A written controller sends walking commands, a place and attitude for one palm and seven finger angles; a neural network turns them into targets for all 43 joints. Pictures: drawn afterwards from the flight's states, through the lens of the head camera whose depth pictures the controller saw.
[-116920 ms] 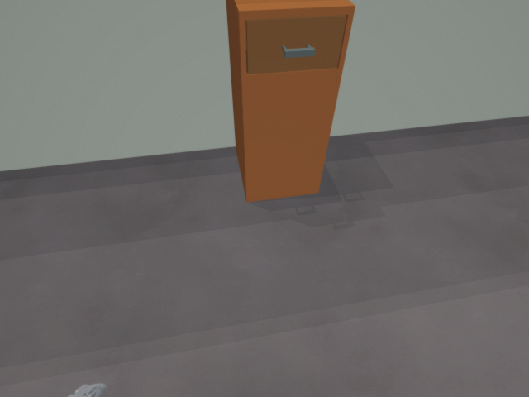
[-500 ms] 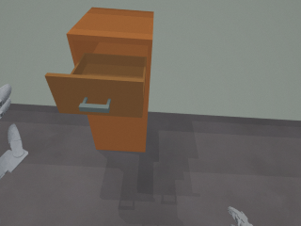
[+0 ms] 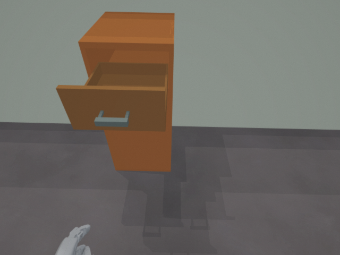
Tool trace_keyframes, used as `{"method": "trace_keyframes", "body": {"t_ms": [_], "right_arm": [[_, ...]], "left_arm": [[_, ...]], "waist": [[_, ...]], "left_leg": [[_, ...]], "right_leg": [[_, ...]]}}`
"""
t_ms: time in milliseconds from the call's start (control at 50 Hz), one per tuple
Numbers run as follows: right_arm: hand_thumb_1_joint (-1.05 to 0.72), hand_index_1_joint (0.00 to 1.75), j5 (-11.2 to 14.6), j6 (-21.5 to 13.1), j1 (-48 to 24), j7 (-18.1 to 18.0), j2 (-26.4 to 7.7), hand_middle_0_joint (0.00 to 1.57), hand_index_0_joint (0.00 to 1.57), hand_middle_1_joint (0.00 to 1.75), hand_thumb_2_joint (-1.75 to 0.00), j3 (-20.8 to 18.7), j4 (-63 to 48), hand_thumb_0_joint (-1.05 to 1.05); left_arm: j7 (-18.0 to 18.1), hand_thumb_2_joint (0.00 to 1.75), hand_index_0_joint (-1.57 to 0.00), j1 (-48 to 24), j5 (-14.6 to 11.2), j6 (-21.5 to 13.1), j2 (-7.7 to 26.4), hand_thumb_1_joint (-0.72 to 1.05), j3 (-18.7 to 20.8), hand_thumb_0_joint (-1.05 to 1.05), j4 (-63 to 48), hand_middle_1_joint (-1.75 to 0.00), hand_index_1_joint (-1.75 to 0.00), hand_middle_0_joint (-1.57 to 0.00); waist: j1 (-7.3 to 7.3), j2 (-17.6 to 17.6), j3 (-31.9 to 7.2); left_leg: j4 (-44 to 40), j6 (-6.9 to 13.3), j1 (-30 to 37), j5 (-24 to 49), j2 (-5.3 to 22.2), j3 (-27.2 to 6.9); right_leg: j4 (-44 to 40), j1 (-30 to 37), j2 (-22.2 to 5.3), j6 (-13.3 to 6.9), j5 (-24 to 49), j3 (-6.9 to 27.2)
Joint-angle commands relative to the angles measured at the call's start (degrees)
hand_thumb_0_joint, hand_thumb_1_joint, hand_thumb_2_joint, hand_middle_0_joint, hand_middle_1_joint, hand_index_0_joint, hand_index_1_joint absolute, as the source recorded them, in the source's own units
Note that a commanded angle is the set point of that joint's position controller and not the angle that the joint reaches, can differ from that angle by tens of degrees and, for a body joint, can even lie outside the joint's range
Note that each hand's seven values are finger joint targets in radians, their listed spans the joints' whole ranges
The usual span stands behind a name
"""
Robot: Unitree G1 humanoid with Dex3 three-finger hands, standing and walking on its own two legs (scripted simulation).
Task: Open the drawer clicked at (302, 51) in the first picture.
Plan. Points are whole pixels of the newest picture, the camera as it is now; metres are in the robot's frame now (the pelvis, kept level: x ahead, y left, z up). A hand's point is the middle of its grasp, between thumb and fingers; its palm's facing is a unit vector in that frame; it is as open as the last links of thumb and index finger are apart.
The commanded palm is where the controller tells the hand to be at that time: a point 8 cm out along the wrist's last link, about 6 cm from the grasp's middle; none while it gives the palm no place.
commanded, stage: let the arm hang, fingers relaxed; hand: left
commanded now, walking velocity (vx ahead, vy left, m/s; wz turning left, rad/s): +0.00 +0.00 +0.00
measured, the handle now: (113, 117) +0.53 +0.21 +0.03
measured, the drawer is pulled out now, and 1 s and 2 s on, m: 0.30 0.30 0.30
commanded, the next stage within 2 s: look to check the result in 0.90 s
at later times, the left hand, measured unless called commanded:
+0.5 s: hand out of the picture -0.06 +0.18 -0.15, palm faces +0.00 -0.97 -0.24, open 7.3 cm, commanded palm none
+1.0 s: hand out of the picture +0.04 +0.17 -0.15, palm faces -0.02 -0.97 -0.24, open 7.3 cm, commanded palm none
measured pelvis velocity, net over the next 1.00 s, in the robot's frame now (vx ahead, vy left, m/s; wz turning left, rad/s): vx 0.01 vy -0.02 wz -0.01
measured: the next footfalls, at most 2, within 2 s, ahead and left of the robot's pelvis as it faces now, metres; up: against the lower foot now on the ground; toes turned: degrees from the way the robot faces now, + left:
none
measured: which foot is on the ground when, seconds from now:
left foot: down 0.00-1.00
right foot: down 0.00-1.00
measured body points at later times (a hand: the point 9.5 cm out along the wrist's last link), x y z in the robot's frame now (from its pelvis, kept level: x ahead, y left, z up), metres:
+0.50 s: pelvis +0.00 -0.01 +0.02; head +0.01 -0.02 +0.47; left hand -0.06 +0.23 -0.13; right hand -0.03 -0.22 -0.15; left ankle +0.04 +0.09 -0.72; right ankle +0.02 -0.11 -0.72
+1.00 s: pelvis +0.01 -0.02 +0.02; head +0.02 -0.03 +0.47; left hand +0.05 +0.22 -0.13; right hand +0.00 -0.25 -0.14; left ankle +0.04 +0.09 -0.72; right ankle +0.02 -0.11 -0.72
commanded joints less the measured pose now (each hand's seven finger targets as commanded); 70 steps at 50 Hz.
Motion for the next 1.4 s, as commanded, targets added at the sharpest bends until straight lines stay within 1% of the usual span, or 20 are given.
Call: {"method": "trace_keyframes", "body": {"t_ms": [0,60,80,100,140,160,220,420,500,560,600,680,780,800,980,1060,1120,1240,1280,1380], "right_arm": [[-0.90,0.30,0.2,-0.3,0.3,-0.5,-6.6,0.20,0.20,0.30,-0.90,-1.2,-0.7,0.00],[-0.90,0.30,0.7,-0.1,2.3,-0.9,-5.6,0.20,0.20,0.30,-0.90,-1.2,3.3,0.00],[-0.90,0.30,0.7,-0.1,3.3,-1.0,-4.8,0.20,0.20,0.30,-0.90,-1.2,4.5,0.00],[-0.90,0.30,0.9,0.0,4.3,-1.1,-4.4,0.20,0.20,0.30,-0.90,-1.1,5.7,0.00],[-0.90,0.30,1.1,0.1,6.2,-1.3,-3.8,0.20,0.20,0.30,-0.90,-1.1,7.9,0.00],[-0.90,0.30,1.3,0.3,7.2,-1.4,-3.5,0.20,0.20,0.30,-0.90,-1.3,8.5,0.00],[-0.90,0.30,1.4,0.5,9.7,-1.6,-2.8,0.20,0.20,0.30,-0.90,-1.2,11.4,0.00],[-0.90,0.30,1.3,1.1,10.5,-1.5,-2.1,0.20,0.20,0.30,-0.90,-1.6,15.4,0.00],[-0.90,0.30,1.0,1.1,9.8,-1.4,-1.8,0.20,0.20,0.30,-0.90,-1.8,15.5,0.00],[-0.90,0.30,1.1,0.9,9.3,-1.3,-1.4,0.20,0.20,0.30,-0.90,-1.8,15.5,0.00],[-0.90,0.30,0.9,0.7,8.7,-1.3,-1.2,0.20,0.20,0.30,-0.90,-1.7,15.5,0.00],[-0.90,0.30,0.9,0.5,7.3,-1.4,-1.4,0.20,0.20,0.30,-0.90,-1.7,15.4,0.00],[-0.90,0.30,0.8,0.4,6.3,-1.4,-2.1,0.20,0.20,0.30,-0.90,-1.8,15.2,0.00],[-0.90,0.30,0.8,0.4,6.0,-1.4,-2.4,0.20,0.20,0.30,-0.90,-1.8,15.2,0.00],[-0.90,0.30,0.9,0.4,4.3,-1.4,-4.6,0.20,0.20,0.30,-0.90,-2.0,15.1,0.00],[-0.90,0.30,1.1,0.4,3.1,-1.4,-5.6,0.20,0.20,0.30,-0.90,-2.2,14.9,0.00],[-0.90,0.30,1.0,0.3,2.5,-1.4,-6.4,0.20,0.20,0.30,-0.90,-2.1,15.2,0.00],[-0.90,0.30,1.1,0.3,0.9,-1.3,-7.8,0.20,0.20,0.30,-0.90,-2.2,15.0,0.00],[-0.90,0.30,1.0,0.3,0.2,-1.3,-8.0,0.20,0.20,0.30,-0.90,-2.2,14.9,0.00],[-0.90,0.30,1.1,0.2,-1.2,-1.2,-9.1,0.20,0.20,0.30,-0.90,-2.2,14.7,0.00]], "left_arm": [[0.4,0.90,-0.20,1.6,-1.0,-3.4,7.6,0.90,-0.1,0.00,8.4,-0.30,-0.30,-0.20],[0.6,0.90,-0.20,3.6,-1.4,-4.3,6.3,0.90,-0.5,0.00,17.4,-0.30,-0.30,-0.20],[0.7,0.90,-0.20,4.5,-1.5,-4.4,5.4,0.90,-0.5,0.00,19.6,-0.30,-0.30,-0.20],[0.6,0.90,-0.20,5.0,-1.6,-4.5,5.7,0.90,-0.9,0.00,21.5,-0.30,-0.30,-0.20],[0.7,0.90,-0.20,5.5,-1.8,-4.7,5.3,0.90,-1.5,0.00,24.8,-0.30,-0.30,-0.20],[0.8,0.90,-0.20,5.7,-1.7,-4.7,5.0,0.90,-1.6,0.00,26.0,-0.30,-0.30,-0.20],[1.0,0.90,-0.20,6.6,-1.8,-4.7,4.4,0.90,-2.1,0.00,29.3,-0.30,-0.30,-0.20],[1.8,0.90,-0.20,6.5,-1.8,-4.6,4.2,0.90,-2.3,0.00,33.4,-0.30,-0.30,-0.20],[1.9,0.90,-0.20,5.4,-1.7,-4.8,4.0,0.90,-2.0,0.00,33.1,-0.30,-0.30,-0.20],[2.0,0.90,-0.20,4.4,-1.5,-5.0,4.0,0.90,-1.7,0.00,32.6,-0.30,-0.30,-0.20],[1.9,0.90,-0.20,3.4,-1.6,-5.0,3.8,0.90,-1.5,0.00,32.4,-0.30,-0.30,-0.20],[1.9,0.90,-0.20,1.4,-1.6,-5.3,4.0,0.90,-1.4,0.00,31.9,-0.30,-0.30,-0.20],[1.8,0.90,-0.20,-0.4,-1.6,-5.5,4.7,0.90,-1.0,0.00,31.5,-0.30,-0.30,-0.20],[1.8,0.90,-0.20,-0.9,-1.7,-5.5,4.9,0.90,-1.0,0.00,31.4,-0.30,-0.30,-0.20],[1.7,0.90,-0.20,-2.8,-1.7,-5.7,6.6,0.90,-0.7,0.00,31.4,-0.30,-0.30,-0.20],[1.7,0.90,-0.20,-2.7,-1.8,-5.9,7.3,0.90,-0.6,0.00,31.7,-0.30,-0.30,-0.20],[1.6,0.90,-0.20,-3.7,-1.8,-5.8,8.0,0.90,-0.7,0.00,31.8,-0.30,-0.30,-0.20],[1.6,0.90,-0.20,-4.5,-1.8,-6.0,9.2,0.90,-0.6,0.00,32.0,-0.30,-0.30,-0.20],[1.6,0.90,-0.20,-4.9,-1.7,-6.0,9.2,0.90,-0.6,0.00,32.1,-0.30,-0.30,-0.20],[1.6,0.90,-0.20,-5.9,-1.7,-6.2,10.3,0.90,-0.5,0.00,32.0,-0.30,-0.30,-0.20]], "waist": [[2.15,4.2,6.4],[2.30,5.9,3.8],[2.27,9.0,3.0],[2.13,8.9,2.1],[1.85,6.8,3.1],[1.72,3.3,4.5],[1.32,1.6,5.2],[1.27,-1.1,10.3],[1.17,-1.1,10.0],[1.30,-0.2,9.4],[1.41,-1.1,9.4],[1.50,0.1,10.0],[1.40,-0.3,8.1],[1.40,0.5,7.9],[1.24,0.0,7.2],[1.42,-0.6,6.0],[1.24,0.7,6.1],[1.25,-0.5,5.2],[1.15,0.7,6.1],[1.28,-0.1,4.7]], "left_leg": [[-16.9,0.3,-2.0,4.1,6.6,-10.5],[-18.8,-0.2,1.9,2.2,6.4,-8.9],[-19.5,-0.3,2.8,0.9,6.3,-8.4],[-19.6,-0.3,3.9,0.8,6.3,-8.2],[-20.3,-0.4,4.7,0.3,6.4,-7.9],[-20.5,-0.3,5.5,0.6,6.7,-8.2],[-20.3,-0.2,6.9,2.1,6.6,-7.4],[-21.2,-0.2,6.0,-1.0,6.1,-6.9],[-20.5,-0.3,6.4,-0.1,5.6,-6.2],[-20.3,-0.3,6.5,1.6,5.6,-6.2],[-20.3,-0.4,6.3,3.2,5.6,-6.0],[-19.8,-0.6,6.4,6.8,5.8,-5.7],[-19.7,-0.8,7.8,8.7,6.1,-5.7],[-19.9,-0.9,7.8,8.9,6.1,-5.7],[-20.4,-1.1,9.7,8.9,6.6,-5.7],[-20.5,-1.1,11.3,10.0,6.9,-5.6],[-21.0,-1.2,11.0,9.5,7.0,-5.7],[-21.1,-1.2,12.2,10.7,7.2,-5.7],[-21.2,-1.2,12.3,11.0,7.5,-5.6],[-21.5,-1.3,13.0,11.8,7.6,-5.9]], "right_leg": [[-12.4,4.6,-2.9,-1.5,4.4,6.5],[-15.7,7.7,-3.0,-2.1,5.5,6.4],[-16.5,8.2,-3.2,-2.1,5.4,6.2],[-16.9,8.8,-3.2,-2.2,6.2,6.2],[-17.8,8.1,-3.4,-2.3,6.0,5.8],[-18.4,6.9,-3.4,-2.3,5.5,5.2],[-19.3,6.1,-3.9,-2.3,5.1,5.0],[-20.5,2.8,-3.8,-2.3,-1.4,5.2],[-20.8,2.4,-4.0,-2.3,-2.3,5.7],[-20.5,3.2,-4.0,-2.3,-0.5,5.7],[-20.3,4.1,-4.2,-2.3,1.4,5.6],[-20.7,5.1,-4.6,-2.2,4.4,5.7],[-21.2,6.8,-4.8,-2.2,6.4,6.0],[-21.2,7.2,-4.8,-2.3,6.9,6.2],[-22.8,7.6,-4.8,-2.4,6.3,6.6],[-22.9,7.9,-4.9,-2.4,7.9,6.7],[-23.0,8.3,-4.8,-2.4,7.8,6.9],[-23.3,8.9,-5.1,-2.3,9.8,7.1],[-23.4,8.4,-5.1,-2.2,10.3,7.0],[-23.4,9.6,-5.2,-2.1,11.7,7.1]]}}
